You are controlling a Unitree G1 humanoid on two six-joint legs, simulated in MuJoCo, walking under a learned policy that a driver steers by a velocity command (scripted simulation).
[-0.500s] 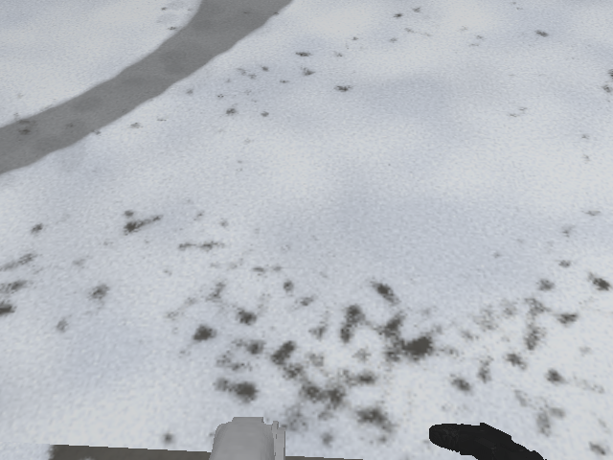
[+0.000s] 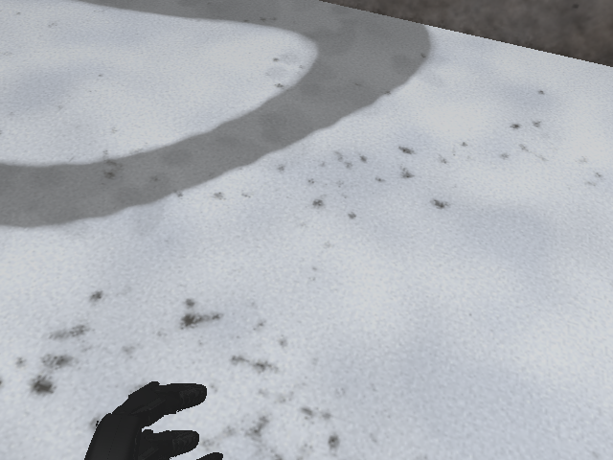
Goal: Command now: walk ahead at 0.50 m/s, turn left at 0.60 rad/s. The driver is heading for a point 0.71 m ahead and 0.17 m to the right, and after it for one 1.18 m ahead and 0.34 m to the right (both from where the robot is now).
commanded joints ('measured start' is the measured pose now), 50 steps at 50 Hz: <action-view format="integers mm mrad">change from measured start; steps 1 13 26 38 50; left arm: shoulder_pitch -207 335 348 438 171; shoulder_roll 72 191 203 180 114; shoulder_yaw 30 111 85 81 103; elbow -94 104 218 185 82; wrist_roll -38 -36 -39 -63 -41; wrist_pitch -14 -7 2 13 80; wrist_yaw -21 -5 -8 0 -14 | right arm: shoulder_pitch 57 104 -365 18 -170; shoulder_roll -187 -183 -108 -244 -225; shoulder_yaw -51 -48 -38 -105 -108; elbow -61 -120 -287 -234 -119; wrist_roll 12 36 -6 -15 -24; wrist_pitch -12 -16 -15 -36 -50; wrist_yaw -33 -22 -8 -22 -33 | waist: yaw -44 121 97 -63 52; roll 158 -195 8 252 103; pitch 73 -222 89 -271 92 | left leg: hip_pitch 50 -555 -435 570 40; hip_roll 202 56 181 523 352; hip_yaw -215 -90 99 -558 171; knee -202 1087 361 -54 -251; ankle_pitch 204 -158 298 25 341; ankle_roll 128 -77 -82 193 79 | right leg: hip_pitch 98 1240 728 89 174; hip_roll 56 -280 -54 95 -30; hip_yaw -47 680 79 123 64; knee -353 -773 -903 266 -92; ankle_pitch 12 -461 100 -612 -82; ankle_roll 52 -265 -190 -8 41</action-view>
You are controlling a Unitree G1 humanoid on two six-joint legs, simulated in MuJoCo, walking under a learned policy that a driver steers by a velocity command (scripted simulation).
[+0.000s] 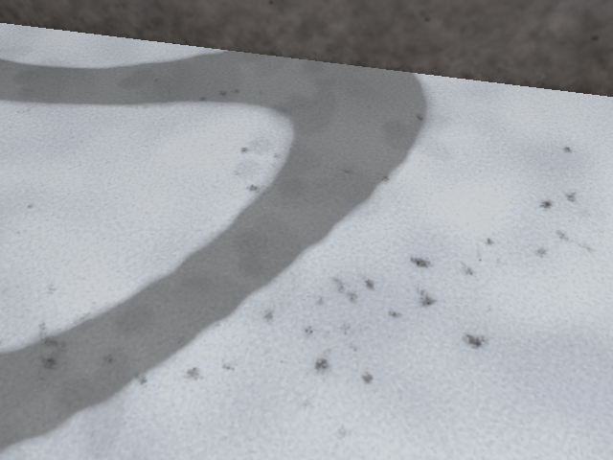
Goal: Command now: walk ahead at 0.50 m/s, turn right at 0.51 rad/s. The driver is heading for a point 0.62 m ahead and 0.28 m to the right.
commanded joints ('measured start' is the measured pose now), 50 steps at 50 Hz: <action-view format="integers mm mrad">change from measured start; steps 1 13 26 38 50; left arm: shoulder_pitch -29 282 152 292 5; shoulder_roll -11 260 111 97 -15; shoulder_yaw -11 82 36 17 -13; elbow -61 -92 -74 -94 -143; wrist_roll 2 -5 -9 -28 13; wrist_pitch -5 -19 -34 -29 -7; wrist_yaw -20 -24 19 25 -2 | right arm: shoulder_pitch -105 -45 -380 -39 -169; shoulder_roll -136 -94 -61 -171 -162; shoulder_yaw -28 6 19 -37 -15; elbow -73 -114 -174 -137 -31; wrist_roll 3 18 7 18 27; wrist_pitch -18 -36 -15 -32 8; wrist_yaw -11 -1 8 19 2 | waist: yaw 36 157 89 -16 38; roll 104 -174 -32 289 153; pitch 47 -382 -4 -230 -65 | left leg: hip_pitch -40 -685 -473 418 -58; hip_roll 262 -19 34 423 204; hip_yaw -76 -225 -204 -929 -160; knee -134 1130 379 14 -19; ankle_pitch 280 -365 258 -271 705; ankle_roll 150 -59 -69 249 173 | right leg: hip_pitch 35 1155 505 -54 277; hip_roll -24 -238 12 126 64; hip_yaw -7 780 182 136 -49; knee -156 -770 -805 253 -313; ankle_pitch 144 -227 151 -421 37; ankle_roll -5 -454 -247 -40 10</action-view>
